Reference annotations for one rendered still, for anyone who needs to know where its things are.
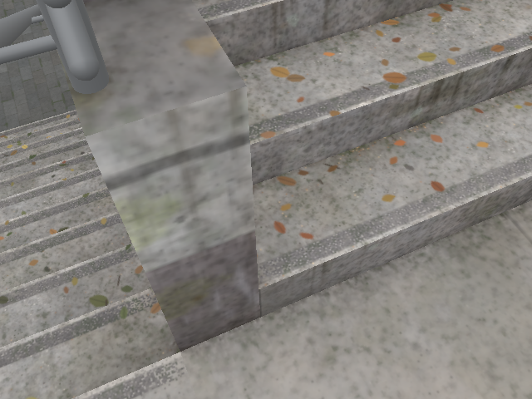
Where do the stairs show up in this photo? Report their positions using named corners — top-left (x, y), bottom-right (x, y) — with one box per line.
top-left (192, 0), bottom-right (532, 317)
top-left (0, 110), bottom-right (180, 399)

